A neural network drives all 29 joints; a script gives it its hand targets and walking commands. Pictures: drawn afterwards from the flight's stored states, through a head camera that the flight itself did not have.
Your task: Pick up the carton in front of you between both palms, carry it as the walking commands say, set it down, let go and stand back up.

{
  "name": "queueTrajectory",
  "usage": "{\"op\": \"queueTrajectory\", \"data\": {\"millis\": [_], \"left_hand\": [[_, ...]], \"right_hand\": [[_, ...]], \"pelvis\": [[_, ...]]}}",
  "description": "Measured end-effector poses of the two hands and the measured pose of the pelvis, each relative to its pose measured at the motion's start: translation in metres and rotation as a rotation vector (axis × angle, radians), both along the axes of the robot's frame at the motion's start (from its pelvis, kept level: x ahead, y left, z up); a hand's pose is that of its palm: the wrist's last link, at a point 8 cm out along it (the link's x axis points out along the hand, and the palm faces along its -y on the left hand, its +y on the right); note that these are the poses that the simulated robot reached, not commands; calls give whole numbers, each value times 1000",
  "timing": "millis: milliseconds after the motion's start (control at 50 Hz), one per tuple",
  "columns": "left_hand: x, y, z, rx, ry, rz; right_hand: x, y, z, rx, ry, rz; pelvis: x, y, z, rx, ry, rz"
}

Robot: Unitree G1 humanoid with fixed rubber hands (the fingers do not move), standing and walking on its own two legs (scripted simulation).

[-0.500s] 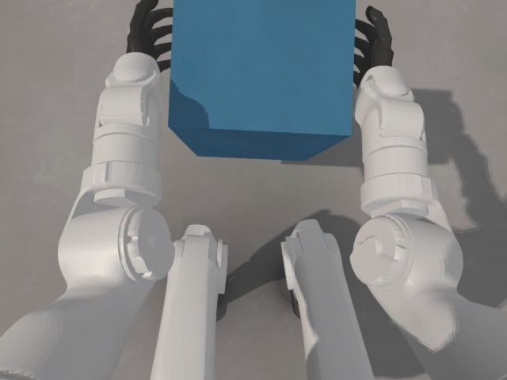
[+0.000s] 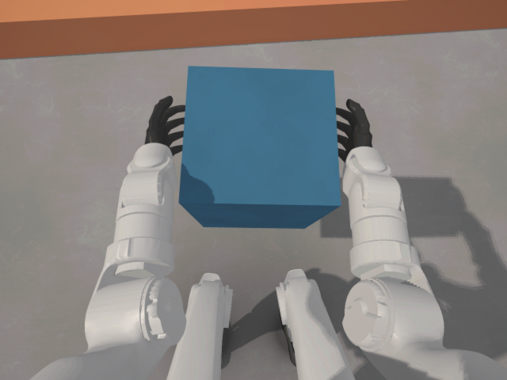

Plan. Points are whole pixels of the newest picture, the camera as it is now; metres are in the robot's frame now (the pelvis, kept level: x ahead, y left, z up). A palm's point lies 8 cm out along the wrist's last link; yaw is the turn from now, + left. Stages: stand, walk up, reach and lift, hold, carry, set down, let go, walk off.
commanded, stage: reach and lift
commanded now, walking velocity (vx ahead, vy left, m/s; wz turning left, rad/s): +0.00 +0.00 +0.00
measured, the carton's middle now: (257, 162) +0.46 -0.01 -0.11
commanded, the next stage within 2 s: hold in 1.86 s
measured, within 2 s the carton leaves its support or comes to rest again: neither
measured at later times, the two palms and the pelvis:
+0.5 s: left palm (114, 139) +0.41 +0.14 +0.11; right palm (411, 137) +0.40 -0.16 +0.11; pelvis +0.05 +0.00 +0.14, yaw +0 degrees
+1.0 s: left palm (28, 125) +0.36 +0.15 +0.22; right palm out of the picture +0.36 -0.15 +0.22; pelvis +0.07 +0.00 +0.20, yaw +0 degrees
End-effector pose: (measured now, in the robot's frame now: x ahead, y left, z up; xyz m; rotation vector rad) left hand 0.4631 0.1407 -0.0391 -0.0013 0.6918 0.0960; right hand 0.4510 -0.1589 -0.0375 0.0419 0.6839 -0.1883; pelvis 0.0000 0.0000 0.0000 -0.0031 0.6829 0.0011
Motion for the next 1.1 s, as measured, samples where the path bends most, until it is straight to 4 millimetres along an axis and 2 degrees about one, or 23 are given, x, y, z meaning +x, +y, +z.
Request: {"op": "queueTrajectory", "data": {"millis": [420,660,880,960,1100], "left_hand": [[-48,3,127,-10,-3,28],[-74,5,198,-6,-15,41],[-93,6,255,25,-40,28],[-99,6,262,33,-24,20],[-104,6,263,27,-7,23]], "right_hand": [[-42,3,128,4,-3,14],[-64,4,198,5,-15,29],[-80,5,255,-29,-39,66],[-86,6,262,-37,-21,75],[-91,6,263,-31,-5,69]], "pelvis": [[41,0,117,2,-246,-2],[66,-3,172,3,-446,-2],[77,-4,198,4,-648,2],[75,-3,200,4,-701,2],[65,-3,198,4,-740,1]]}}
